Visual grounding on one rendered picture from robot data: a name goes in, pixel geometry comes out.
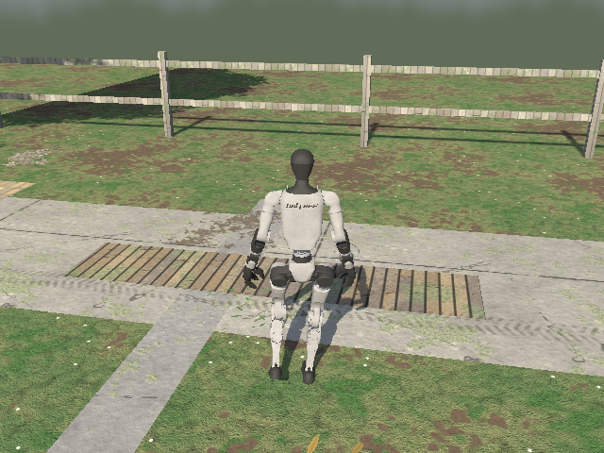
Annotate right robot forearm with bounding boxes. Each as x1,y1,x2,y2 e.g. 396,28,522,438
336,229,354,269

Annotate robot head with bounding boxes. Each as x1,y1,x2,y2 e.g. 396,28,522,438
286,149,318,194

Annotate left robot forearm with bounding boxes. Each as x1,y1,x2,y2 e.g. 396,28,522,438
245,228,265,269

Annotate left robot upper arm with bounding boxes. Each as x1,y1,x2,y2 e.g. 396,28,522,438
256,190,282,243

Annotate robot right hand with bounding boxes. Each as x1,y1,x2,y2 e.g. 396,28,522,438
334,266,356,288

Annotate robot left hand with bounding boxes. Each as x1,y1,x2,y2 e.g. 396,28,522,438
243,265,264,289

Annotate robot right shin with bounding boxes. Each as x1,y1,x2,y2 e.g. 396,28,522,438
305,311,324,372

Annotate right robot upper arm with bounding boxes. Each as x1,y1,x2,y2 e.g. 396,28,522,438
322,190,346,243

